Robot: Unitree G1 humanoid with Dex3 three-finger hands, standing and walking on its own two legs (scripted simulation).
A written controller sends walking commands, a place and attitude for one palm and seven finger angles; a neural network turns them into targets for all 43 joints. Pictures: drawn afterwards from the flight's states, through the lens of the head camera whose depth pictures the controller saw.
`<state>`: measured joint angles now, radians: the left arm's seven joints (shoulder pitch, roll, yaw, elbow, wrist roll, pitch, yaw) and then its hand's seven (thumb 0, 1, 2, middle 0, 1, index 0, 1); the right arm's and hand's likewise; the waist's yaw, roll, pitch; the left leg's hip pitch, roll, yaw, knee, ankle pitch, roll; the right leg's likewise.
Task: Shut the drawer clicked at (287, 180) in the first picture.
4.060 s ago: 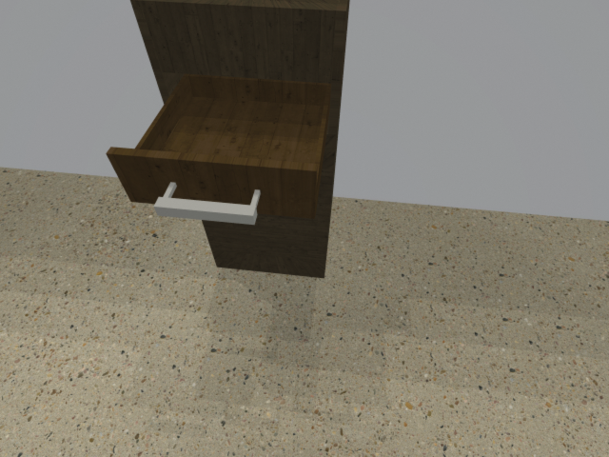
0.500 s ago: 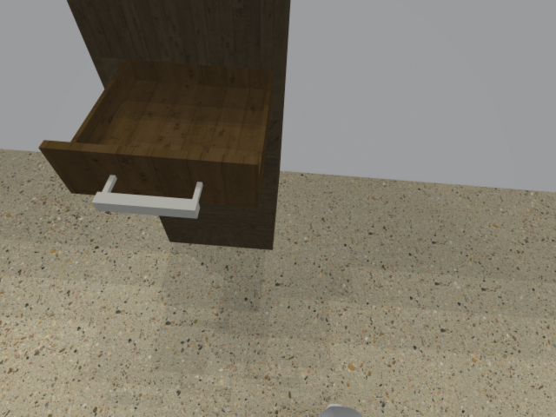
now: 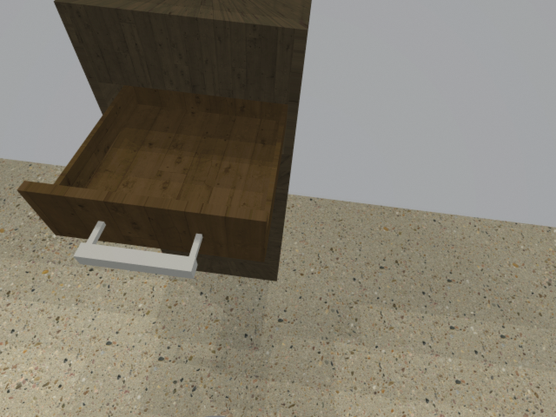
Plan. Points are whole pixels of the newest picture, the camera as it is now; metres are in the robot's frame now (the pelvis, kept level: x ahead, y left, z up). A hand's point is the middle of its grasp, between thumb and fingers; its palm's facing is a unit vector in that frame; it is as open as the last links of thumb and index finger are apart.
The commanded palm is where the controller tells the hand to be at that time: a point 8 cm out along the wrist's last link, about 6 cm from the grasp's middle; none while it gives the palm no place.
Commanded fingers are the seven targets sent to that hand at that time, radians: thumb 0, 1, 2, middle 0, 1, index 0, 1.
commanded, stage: come to a stop and stand still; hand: left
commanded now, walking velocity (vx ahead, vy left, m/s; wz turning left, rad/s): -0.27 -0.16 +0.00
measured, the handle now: (142, 247) +0.35 +0.24 -0.01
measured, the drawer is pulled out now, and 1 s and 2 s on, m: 0.29 0.29 0.29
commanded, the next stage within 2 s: look again from close up in 0.98 s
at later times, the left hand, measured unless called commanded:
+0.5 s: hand out of the picture +0.07 +0.18 -0.18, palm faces +0.07 -0.97 -0.22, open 7.4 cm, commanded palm none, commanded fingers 0.00 0.90 0.90 -0.20 -0.30 -0.20 -0.30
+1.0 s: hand out of the picture +0.00 +0.21 -0.16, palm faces -0.01 -0.97 -0.26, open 7.4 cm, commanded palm none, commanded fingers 0.00 0.90 0.90 -0.20 -0.30 -0.20 -0.30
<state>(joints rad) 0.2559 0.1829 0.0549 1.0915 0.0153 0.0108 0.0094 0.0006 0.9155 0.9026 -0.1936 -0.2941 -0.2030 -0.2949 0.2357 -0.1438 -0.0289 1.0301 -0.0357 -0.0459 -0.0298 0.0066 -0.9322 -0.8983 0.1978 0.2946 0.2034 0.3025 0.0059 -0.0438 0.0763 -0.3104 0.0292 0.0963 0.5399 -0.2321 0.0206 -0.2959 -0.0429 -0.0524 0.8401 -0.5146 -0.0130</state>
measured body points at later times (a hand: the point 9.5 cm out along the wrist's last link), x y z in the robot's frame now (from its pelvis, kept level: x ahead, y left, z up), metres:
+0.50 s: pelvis +0.01 -0.01 +0.00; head +0.06 +0.00 +0.45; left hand +0.07 +0.23 -0.16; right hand +0.09 -0.26 -0.14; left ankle +0.00 +0.11 -0.74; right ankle +0.03 -0.12 -0.73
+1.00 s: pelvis -0.01 +0.02 +0.00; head +0.01 +0.00 +0.45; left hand +0.00 +0.26 -0.14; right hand +0.01 -0.21 -0.16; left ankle +0.00 +0.11 -0.73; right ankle +0.02 -0.12 -0.73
